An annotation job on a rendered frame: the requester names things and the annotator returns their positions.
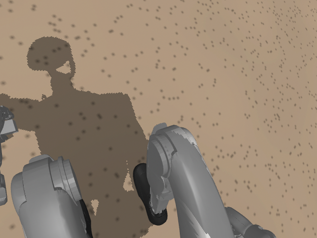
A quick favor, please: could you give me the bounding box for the right robot arm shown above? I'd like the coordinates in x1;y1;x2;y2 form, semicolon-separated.
244;225;277;238

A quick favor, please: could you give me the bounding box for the small box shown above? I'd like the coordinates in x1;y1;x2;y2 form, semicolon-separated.
0;119;18;135

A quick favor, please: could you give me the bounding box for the right robot hand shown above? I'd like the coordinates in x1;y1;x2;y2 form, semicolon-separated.
225;207;253;238

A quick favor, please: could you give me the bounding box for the left robot foot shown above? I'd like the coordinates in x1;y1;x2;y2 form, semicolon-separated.
79;199;93;238

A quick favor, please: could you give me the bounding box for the left robot hand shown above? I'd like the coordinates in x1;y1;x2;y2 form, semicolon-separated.
0;106;14;143

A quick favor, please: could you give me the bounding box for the right robot foot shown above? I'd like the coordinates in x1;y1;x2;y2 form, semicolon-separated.
133;163;167;226

